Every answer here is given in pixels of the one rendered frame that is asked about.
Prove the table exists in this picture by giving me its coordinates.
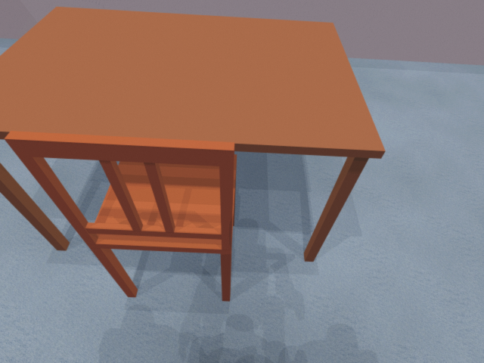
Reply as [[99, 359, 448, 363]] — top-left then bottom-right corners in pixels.
[[0, 7, 385, 262]]

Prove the chair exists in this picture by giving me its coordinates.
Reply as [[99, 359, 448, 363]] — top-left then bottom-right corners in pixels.
[[5, 131, 237, 302]]

